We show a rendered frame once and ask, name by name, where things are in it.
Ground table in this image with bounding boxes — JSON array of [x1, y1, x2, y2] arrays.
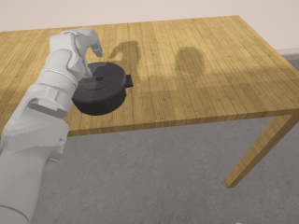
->
[[0, 15, 299, 189]]

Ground knob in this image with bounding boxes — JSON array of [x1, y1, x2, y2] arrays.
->
[[84, 65, 105, 83]]

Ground left robot upper arm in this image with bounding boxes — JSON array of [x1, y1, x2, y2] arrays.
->
[[0, 107, 69, 224]]

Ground left robot hand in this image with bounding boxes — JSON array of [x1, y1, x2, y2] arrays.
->
[[67, 27, 104, 78]]

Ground lid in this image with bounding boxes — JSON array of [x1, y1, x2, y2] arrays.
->
[[72, 62, 126, 104]]

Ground pot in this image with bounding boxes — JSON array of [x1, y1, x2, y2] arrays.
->
[[72, 75, 134, 116]]

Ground left robot forearm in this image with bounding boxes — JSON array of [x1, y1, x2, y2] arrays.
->
[[0, 30, 87, 151]]

